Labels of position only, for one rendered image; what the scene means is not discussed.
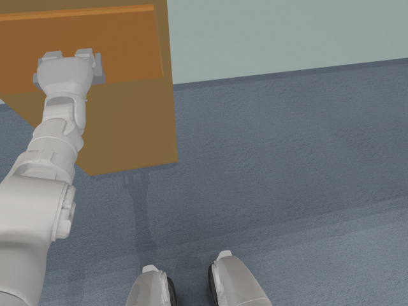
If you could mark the robot left forearm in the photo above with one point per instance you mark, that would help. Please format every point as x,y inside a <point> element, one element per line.
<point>53,150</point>

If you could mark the robot left upper arm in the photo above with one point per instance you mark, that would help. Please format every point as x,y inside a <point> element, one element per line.
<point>33,213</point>

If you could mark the cabinet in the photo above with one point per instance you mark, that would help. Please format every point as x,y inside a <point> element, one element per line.
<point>129,125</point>

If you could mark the drawer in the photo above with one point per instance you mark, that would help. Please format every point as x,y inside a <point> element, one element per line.
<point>126,37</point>

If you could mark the left robot hand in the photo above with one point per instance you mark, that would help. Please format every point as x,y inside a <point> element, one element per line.
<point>67,74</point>

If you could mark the left robot thigh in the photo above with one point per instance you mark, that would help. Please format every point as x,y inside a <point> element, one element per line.
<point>150,289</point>

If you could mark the robot right shin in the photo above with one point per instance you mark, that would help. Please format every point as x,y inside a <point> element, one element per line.
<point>221,298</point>

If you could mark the handle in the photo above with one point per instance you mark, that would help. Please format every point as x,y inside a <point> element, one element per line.
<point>98,75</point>

